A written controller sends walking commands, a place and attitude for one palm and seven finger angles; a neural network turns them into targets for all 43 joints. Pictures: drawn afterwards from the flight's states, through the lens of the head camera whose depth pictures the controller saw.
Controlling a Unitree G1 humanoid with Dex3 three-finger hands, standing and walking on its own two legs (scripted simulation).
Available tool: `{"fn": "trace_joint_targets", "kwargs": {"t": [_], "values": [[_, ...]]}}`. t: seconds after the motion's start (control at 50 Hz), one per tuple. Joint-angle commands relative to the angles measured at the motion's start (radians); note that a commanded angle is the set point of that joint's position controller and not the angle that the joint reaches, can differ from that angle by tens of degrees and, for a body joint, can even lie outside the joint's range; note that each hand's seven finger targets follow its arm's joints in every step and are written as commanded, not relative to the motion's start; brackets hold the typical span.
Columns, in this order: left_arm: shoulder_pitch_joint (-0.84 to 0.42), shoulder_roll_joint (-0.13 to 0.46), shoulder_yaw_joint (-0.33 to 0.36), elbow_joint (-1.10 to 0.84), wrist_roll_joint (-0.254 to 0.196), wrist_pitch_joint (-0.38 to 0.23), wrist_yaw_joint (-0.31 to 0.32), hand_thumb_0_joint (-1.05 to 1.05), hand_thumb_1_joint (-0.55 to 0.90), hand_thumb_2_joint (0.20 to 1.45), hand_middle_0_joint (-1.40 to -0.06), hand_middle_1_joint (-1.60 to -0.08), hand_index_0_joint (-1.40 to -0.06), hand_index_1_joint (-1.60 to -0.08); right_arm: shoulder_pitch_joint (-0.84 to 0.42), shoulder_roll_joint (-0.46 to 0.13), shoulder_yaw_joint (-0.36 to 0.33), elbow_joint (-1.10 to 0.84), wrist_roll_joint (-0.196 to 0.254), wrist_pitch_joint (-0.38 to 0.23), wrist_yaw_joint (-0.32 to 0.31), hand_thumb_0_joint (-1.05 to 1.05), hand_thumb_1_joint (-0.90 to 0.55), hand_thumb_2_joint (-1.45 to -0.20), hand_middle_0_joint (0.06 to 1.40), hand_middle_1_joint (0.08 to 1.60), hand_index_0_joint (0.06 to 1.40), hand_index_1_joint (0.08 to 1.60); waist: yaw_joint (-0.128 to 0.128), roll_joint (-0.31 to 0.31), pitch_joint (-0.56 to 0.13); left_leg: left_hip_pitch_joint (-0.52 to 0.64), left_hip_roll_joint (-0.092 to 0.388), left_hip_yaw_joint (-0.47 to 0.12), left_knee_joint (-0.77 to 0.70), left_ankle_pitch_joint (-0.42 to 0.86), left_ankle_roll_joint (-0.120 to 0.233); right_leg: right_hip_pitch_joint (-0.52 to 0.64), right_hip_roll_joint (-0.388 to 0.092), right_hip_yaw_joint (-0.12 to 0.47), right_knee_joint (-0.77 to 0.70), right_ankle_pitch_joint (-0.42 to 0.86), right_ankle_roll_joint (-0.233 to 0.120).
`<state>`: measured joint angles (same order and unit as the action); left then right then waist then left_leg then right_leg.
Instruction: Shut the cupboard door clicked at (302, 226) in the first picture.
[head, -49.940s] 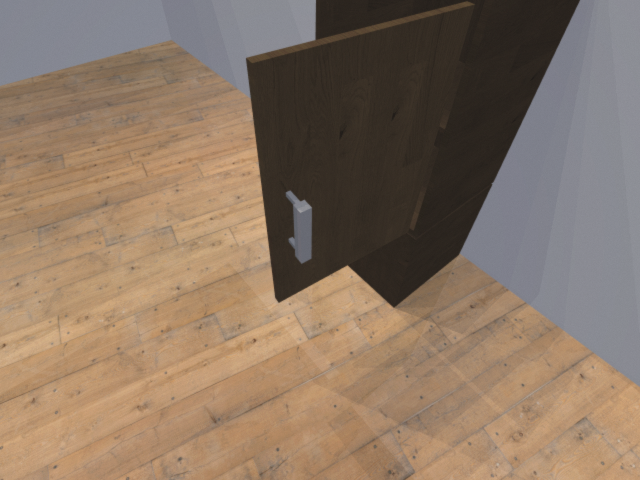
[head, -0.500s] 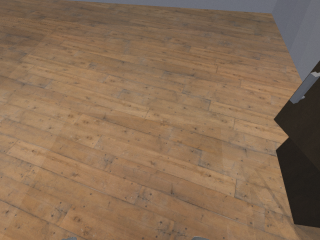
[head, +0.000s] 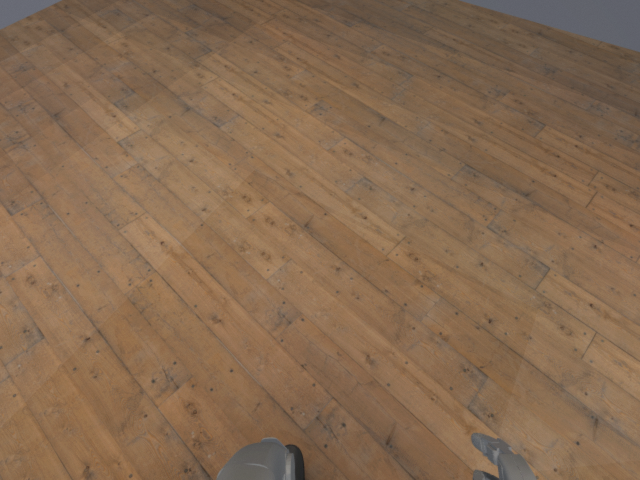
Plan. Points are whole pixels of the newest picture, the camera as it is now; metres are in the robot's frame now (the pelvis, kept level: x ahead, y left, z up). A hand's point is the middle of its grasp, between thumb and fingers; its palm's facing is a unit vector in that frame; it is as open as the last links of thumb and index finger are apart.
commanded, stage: turn to face it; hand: left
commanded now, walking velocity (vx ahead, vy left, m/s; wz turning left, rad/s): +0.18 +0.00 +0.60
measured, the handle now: out of the picture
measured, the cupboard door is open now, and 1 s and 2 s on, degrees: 28 28 28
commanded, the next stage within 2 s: none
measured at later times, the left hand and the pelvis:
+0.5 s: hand (229, 397) +0.23 +0.16 -0.16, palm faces -0.08 -0.97 -0.21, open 7.4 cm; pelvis +0.14 -0.01 +0.00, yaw -7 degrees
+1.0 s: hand (219, 306) +0.37 +0.21 -0.14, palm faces -0.34 -0.91 -0.23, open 7.4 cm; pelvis +0.19 +0.04 +0.02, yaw -25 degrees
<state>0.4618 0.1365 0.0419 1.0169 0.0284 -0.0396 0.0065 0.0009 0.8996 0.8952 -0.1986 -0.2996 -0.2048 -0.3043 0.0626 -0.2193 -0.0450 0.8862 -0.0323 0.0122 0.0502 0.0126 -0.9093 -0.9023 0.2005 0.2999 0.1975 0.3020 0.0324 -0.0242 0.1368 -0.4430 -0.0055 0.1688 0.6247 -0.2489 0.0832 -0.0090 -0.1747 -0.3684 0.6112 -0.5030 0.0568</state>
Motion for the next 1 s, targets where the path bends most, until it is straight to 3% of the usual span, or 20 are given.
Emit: {"fn": "trace_joint_targets", "kwargs": {"t": [0.0,0.06,0.12,0.22,0.32,0.38,0.4,0.42,0.44,0.48,0.52,0.56,0.66,0.72,0.74,0.76,0.78,0.84,0.88,0.98], "values": [[-0.152,0.190,0.046,-0.213,-0.018,-0.013,0.000,0.000,0.900,0.900,-0.200,-0.300,-0.200,-0.300,0.422,-0.330,-0.081,0.030,0.012,-0.024,-0.041,0.000,-0.900,-0.900,0.200,0.300,0.200,0.300,-0.204,0.097,-0.351,0.670,0.479,-0.691,-0.222,0.417,0.262,-0.659,0.048,0.286,0.780,-0.104,-0.017],[-0.147,0.135,0.048,-0.164,-0.001,0.006,0.002,0.000,0.900,0.900,-0.200,-0.300,-0.200,-0.300,0.190,-0.173,-0.031,-0.031,0.006,-0.049,-0.068,0.000,-0.900,-0.900,0.200,0.300,0.200,0.300,-0.094,0.131,-0.178,0.289,0.344,-0.451,-0.319,0.192,0.138,-0.601,-0.005,0.365,0.697,0.070,-0.014],[-0.035,0.081,0.029,-0.082,0.001,0.040,0.003,0.000,0.900,0.900,-0.200,-0.300,-0.200,-0.300,0.140,-0.099,0.003,-0.008,0.011,-0.065,-0.080,0.000,-0.900,-0.900,0.200,0.300,0.200,0.300,-0.015,0.111,-0.184,0.235,0.260,-0.258,-0.315,0.446,0.095,-0.480,0.026,0.360,0.542,0.168,-0.007],[-0.104,0.062,0.007,-0.064,-0.003,0.063,0.009,0.000,0.900,0.900,-0.200,-0.300,-0.200,-0.300,0.154,-0.076,0.010,0.051,0.009,-0.051,-0.083,0.000,-0.900,-0.900,0.200,0.300,0.200,0.300,-0.009,0.104,-0.135,0.200,0.250,-0.142,-0.325,0.450,0.073,-0.363,0.087,0.343,0.252,0.236,-0.020],[-0.186,0.096,0.033,-0.111,0.001,0.077,-0.006,0.000,0.900,0.900,-0.200,-0.300,-0.200,-0.300,0.139,-0.107,-0.017,0.057,0.004,-0.021,-0.089,0.000,-0.900,-0.900,0.200,0.300,0.200,0.300,-0.016,0.147,-0.064,0.193,0.308,-0.129,-0.264,0.312,0.075,-0.322,0.127,0.310,0.133,0.231,-0.033],[-0.128,0.123,0.049,-0.113,0.003,0.068,-0.013,0.000,0.900,0.900,-0.200,-0.300,-0.200,-0.300,0.113,-0.122,-0.026,0.044,0.007,-0.010,-0.089,0.000,-0.900,-0.900,0.200,0.300,0.200,0.300,0.020,0.098,-0.081,0.190,0.279,-0.085,-0.108,0.244,0.018,-0.219,0.144,0.309,-0.025,0.356,-0.054],[-0.089,0.167,0.058,-0.108,0.007,0.055,-0.011,0.000,0.900,0.900,-0.200,-0.300,-0.200,-0.300,0.124,-0.105,-0.028,0.039,0.014,-0.010,-0.085,0.000,-0.900,-0.900,0.200,0.300,0.200,0.300,0.031,-0.011,-0.116,0.154,0.200,-0.029,0.045,0.166,-0.034,-0.146,0.084,0.426,-0.111,0.568,-0.091],[-0.053,0.247,0.070,-0.100,0.015,0.039,-0.004,0.000,0.900,0.900,-0.200,-0.300,-0.200,-0.300,0.142,-0.060,-0.026,0.018,0.022,-0.015,-0.081,0.000,-0.900,-0.900,0.200,0.300,0.200,0.300,0.033,-0.213,-0.167,0.000,0.060,0.044,0.297,-0.139,-0.097,-0.030,-0.131,0.701,-0.194,0.920,-0.203],[-0.009,0.263,0.068,-0.093,-0.003,0.035,0.009,0.000,0.900,0.900,-0.200,-0.300,-0.200,-0.300,0.116,-0.056,-0.018,-0.006,0.023,0.001,-0.085,0.000,-0.900,-0.900,0.200,0.300,0.200,0.300,0.049,-0.239,-0.213,-0.064,0.011,-0.079,0.459,-0.431,-0.124,-0.003,-0.209,0.827,-0.248,1.075,-0.304],[-0.112,0.244,0.076,-0.118,-0.003,0.042,0.025,0.000,0.900,0.900,-0.200,-0.300,-0.200,-0.300,0.095,-0.074,-0.022,-0.008,0.024,0.001,-0.090,0.000,-0.900,-0.900,0.200,0.300,0.200,0.300,0.024,-0.166,-0.231,-0.159,0.046,-0.197,0.576,-0.326,-0.125,0.034,-0.162,0.795,-0.234,0.924,-0.329],[-0.169,0.220,0.073,-0.141,-0.004,0.047,0.026,0.000,0.900,0.900,-0.200,-0.300,-0.200,-0.300,0.090,-0.060,-0.018,-0.006,0.022,0.005,-0.084,0.000,-0.900,-0.900,0.200,0.300,0.200,0.300,-0.001,-0.062,-0.235,-0.115,0.062,-0.196,0.537,-0.238,-0.135,-0.043,-0.093,0.681,-0.226,0.810,-0.286],[-0.197,0.217,0.074,-0.149,0.000,0.046,0.023,0.000,0.900,0.900,-0.200,-0.300,-0.200,-0.300,0.110,-0.041,-0.014,-0.006,0.019,0.009,-0.080,0.000,-0.900,-0.900,0.200,0.300,0.200,0.300,-0.017,-0.061,-0.232,-0.079,0.059,-0.174,0.437,-0.201,-0.143,-0.072,-0.056,0.631,-0.227,0.792,-0.258],[-0.222,0.252,0.090,-0.160,0.007,0.059,0.009,0.000,0.900,0.900,-0.200,-0.300,-0.200,-0.300,0.125,-0.035,-0.016,-0.029,0.027,0.002,-0.082,0.000,-0.900,-0.900,0.200,0.300,0.200,0.300,-0.020,-0.116,-0.205,0.035,0.026,-0.145,0.141,-0.174,-0.144,-0.144,-0.021,0.663,-0.205,0.713,-0.239],[-0.275,0.242,0.090,-0.177,-0.006,0.072,0.002,0.000,0.900,0.900,-0.200,-0.300,-0.200,-0.300,0.220,-0.063,-0.018,-0.011,0.028,-0.014,-0.090,0.000,-0.900,-0.900,0.200,0.300,0.200,0.300,-0.069,-0.116,-0.215,0.268,0.016,-0.136,-0.146,0.029,-0.140,-0.289,0.042,0.652,-0.128,0.589,-0.160],[-0.274,0.196,0.082,-0.190,-0.013,0.077,0.000,0.000,0.900,0.900,-0.200,-0.300,-0.200,-0.300,0.251,-0.117,-0.027,-0.007,0.023,-0.024,-0.092,0.000,-0.900,-0.900,0.200,0.300,0.200,0.300,-0.076,0.040,-0.227,0.368,0.137,-0.258,-0.280,0.056,-0.110,-0.398,0.127,0.590,-0.034,0.389,-0.110],[-0.246,0.142,0.070,-0.214,-0.020,0.081,-0.010,0.000,0.900,0.900,-0.200,-0.300,-0.200,-0.300,0.258,-0.225,-0.044,-0.024,0.004,-0.028,-0.095,0.000,-0.900,-0.900,0.200,0.300,0.200,0.300,-0.070,0.342,-0.211,0.417,0.398,-0.505,-0.349,0.158,0.002,-0.555,0.250,0.444,0.176,-0.008,-0.051],[-0.263,0.176,0.070,-0.224,-0.008,0.079,-0.014,0.000,0.900,0.900,-0.200,-0.300,-0.200,-0.300,0.261,-0.240,-0.043,-0.039,0.000,-0.019,-0.094,0.000,-0.900,-0.900,0.200,0.300,0.200,0.300,-0.084,0.287,-0.185,0.310,0.493,-0.561,-0.364,0.128,0.088,-0.534,0.216,0.411,0.369,-0.131,-0.040],[-0.272,0.190,0.082,-0.200,-0.002,0.090,-0.033,0.000,0.900,0.900,-0.200,-0.300,-0.200,-0.300,0.133,-0.177,-0.023,-0.068,-0.002,-0.022,-0.100,0.000,-0.900,-0.900,0.200,0.300,0.200,0.300,-0.021,0.198,-0.110,0.245,0.380,-0.351,-0.325,0.303,0.066,-0.564,0.155,0.401,0.575,0.005,-0.016],[-0.275,0.172,0.073,-0.199,-0.007,0.098,-0.040,0.000,0.900,0.900,-0.200,-0.300,-0.200,-0.300,0.150,-0.163,-0.019,-0.063,-0.003,-0.023,-0.100,0.000,-0.900,-0.900,0.200,0.300,0.200,0.300,-0.024,0.179,-0.131,0.301,0.333,-0.231,-0.295,0.425,0.047,-0.551,0.150,0.375,0.539,0.056,-0.002],[-0.345,0.153,0.060,-0.235,-0.006,0.099,-0.046,0.000,0.900,0.900,-0.200,-0.300,-0.200,-0.300,0.225,-0.178,-0.034,-0.028,-0.001,-0.020,-0.093,0.000,-0.900,-0.900,0.200,0.300,0.200,0.300,-0.066,0.195,-0.173,0.390,0.348,-0.144,-0.256,0.509,0.053,-0.496,0.144,0.321,0.335,0.072,-0.004]]}}
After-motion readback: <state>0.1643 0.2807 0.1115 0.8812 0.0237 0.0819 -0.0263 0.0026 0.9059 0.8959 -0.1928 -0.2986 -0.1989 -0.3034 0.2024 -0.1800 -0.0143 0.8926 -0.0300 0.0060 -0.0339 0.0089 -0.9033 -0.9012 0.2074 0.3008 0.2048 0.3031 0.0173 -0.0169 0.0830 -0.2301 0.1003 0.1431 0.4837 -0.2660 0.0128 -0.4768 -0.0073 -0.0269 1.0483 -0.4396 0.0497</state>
